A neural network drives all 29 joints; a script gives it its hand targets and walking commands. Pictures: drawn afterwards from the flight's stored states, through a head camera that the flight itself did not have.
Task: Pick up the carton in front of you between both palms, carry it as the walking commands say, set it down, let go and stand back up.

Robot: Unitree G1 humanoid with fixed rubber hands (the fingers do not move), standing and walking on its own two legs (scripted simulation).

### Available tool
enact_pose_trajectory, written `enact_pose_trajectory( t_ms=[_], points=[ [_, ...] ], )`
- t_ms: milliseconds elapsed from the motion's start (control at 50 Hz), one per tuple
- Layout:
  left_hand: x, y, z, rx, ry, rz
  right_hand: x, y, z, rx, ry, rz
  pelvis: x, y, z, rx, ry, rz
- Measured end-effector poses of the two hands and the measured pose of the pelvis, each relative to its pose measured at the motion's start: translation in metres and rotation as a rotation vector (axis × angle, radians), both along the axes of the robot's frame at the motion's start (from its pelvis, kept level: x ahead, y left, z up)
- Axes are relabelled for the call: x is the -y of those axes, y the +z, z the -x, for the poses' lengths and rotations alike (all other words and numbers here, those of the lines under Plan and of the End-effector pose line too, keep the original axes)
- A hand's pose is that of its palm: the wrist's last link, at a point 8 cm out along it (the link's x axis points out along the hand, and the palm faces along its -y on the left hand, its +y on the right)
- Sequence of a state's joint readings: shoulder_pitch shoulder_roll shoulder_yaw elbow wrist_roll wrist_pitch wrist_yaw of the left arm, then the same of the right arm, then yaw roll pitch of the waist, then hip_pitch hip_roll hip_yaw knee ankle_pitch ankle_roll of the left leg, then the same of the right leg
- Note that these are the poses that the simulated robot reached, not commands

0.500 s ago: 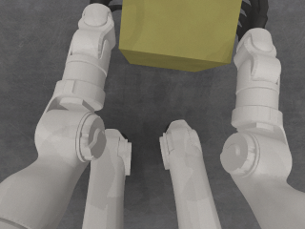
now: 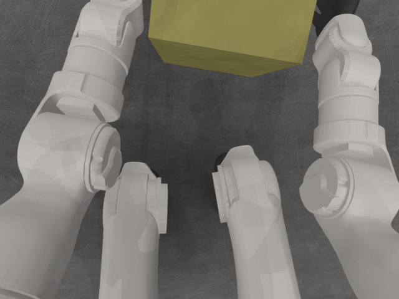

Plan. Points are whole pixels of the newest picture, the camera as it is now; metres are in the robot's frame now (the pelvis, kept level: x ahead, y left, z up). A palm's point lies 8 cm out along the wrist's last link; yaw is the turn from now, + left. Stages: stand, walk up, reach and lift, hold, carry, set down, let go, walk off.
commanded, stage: set down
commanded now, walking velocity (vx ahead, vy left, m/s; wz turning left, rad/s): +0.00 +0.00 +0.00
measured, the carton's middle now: (224, 3) +0.55 -0.12 -0.25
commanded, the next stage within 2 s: none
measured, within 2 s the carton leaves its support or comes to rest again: rests again in 0.12 s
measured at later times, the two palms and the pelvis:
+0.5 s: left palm out of the picture +0.57 +0.04 -0.18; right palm (329, 29) +0.48 -0.26 -0.18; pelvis -0.01 +0.01 -0.01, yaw -1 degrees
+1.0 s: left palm out of the picture +0.57 +0.06 -0.22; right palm (324, 34) +0.48 -0.27 -0.21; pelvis -0.01 +0.01 -0.02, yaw -2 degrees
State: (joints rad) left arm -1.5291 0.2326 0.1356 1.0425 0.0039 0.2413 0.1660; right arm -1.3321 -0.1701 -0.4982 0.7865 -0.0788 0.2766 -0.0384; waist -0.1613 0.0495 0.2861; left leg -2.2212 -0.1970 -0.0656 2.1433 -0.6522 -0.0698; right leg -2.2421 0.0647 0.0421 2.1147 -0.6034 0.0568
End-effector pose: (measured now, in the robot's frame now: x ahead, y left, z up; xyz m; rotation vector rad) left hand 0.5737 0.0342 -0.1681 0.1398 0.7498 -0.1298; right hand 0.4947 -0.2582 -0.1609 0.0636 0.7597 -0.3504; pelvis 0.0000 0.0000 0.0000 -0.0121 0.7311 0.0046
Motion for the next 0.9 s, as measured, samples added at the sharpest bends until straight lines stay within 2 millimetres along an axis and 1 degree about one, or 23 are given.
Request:
enact_pose_trajectory(
  t_ms=[140,200,580,680,900],
  points=[
    [-0.001,-0.009,0.007,-0.02,-0.019,-0.01,-0.001,-0.01,0.011,-0.023,0.011,-0.006,-0.005,-0.002,0.004,0.029,0.001,0.009],
    [-0.001,-0.009,0.006,-0.015,-0.023,-0.009,-0.001,-0.013,0.013,-0.018,0.014,-0.01,-0.006,-0.004,0.006,0.046,0.001,0.012],
    [-0.005,-0.013,0.005,-0.008,-0.055,0.039,0.002,-0.017,0.014,0.011,0.06,-0.033,-0.011,-0.014,0.015,0.115,-0.004,0.024],
    [-0.005,-0.017,0.004,-0.004,-0.063,0.055,0.003,-0.021,0.012,0.014,0.056,-0.029,-0.011,-0.016,0.015,0.129,-0.006,0.025],
    [-0.006,-0.03,0.0,0.028,-0.088,0.047,0.004,-0.038,0.009,0.018,0.052,-0.024,-0.011,-0.021,0.012,0.156,-0.01,0.025]
  ],
)
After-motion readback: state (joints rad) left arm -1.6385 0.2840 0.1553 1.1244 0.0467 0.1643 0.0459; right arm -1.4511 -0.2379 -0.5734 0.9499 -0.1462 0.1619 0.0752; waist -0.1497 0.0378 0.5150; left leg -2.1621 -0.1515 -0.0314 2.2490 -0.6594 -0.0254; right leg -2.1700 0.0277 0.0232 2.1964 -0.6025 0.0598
